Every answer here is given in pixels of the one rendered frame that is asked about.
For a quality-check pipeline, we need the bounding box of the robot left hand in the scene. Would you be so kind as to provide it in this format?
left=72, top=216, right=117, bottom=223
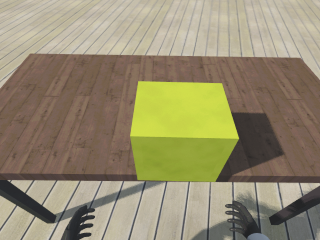
left=61, top=205, right=95, bottom=240

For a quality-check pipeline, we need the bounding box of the carton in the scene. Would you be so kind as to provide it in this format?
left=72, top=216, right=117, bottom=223
left=130, top=81, right=239, bottom=182

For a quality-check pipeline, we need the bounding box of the table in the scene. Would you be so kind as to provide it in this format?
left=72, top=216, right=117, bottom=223
left=0, top=53, right=320, bottom=225

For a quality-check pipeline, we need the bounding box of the robot right hand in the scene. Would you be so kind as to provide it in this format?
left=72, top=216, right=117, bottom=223
left=225, top=200, right=261, bottom=239

